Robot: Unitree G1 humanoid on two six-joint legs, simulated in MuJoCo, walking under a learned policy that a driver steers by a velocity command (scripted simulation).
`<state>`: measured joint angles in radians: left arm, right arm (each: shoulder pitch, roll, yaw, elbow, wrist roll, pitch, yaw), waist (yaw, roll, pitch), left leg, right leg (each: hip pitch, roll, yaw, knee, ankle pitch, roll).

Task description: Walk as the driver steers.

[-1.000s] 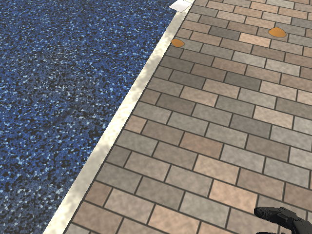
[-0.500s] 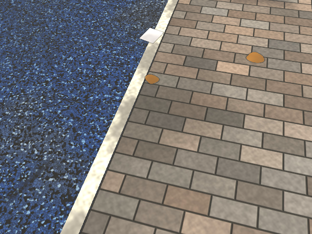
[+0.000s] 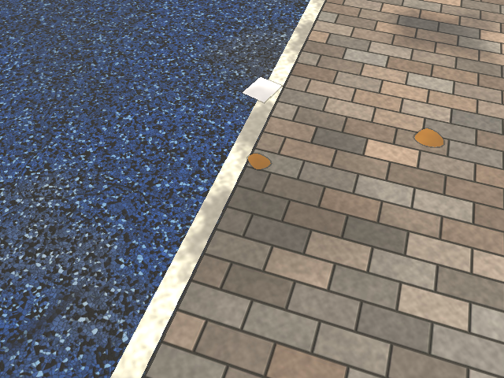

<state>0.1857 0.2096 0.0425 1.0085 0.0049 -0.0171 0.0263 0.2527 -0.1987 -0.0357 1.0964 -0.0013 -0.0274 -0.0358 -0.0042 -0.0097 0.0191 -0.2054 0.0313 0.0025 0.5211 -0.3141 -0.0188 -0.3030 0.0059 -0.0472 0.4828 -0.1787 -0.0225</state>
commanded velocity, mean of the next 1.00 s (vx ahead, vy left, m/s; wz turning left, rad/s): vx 0.31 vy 0.00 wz -0.32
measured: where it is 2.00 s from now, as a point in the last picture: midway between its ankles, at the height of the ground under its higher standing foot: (365, 258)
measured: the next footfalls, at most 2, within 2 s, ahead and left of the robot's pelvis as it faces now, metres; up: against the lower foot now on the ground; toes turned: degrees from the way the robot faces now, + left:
right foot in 0.50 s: +0.18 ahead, -0.17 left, +0.00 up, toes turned -12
left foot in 1.00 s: +0.56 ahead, -0.07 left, +0.00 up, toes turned -22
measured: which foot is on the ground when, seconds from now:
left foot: down 0.00-0.50, up 0.52-0.98, down 1.00-1.00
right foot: down 0.00-0.26, up 0.28-0.48, down 0.50-1.00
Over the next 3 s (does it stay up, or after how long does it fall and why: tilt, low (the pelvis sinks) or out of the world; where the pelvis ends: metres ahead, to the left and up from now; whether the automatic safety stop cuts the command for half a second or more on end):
stays up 1.42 -0.40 0.01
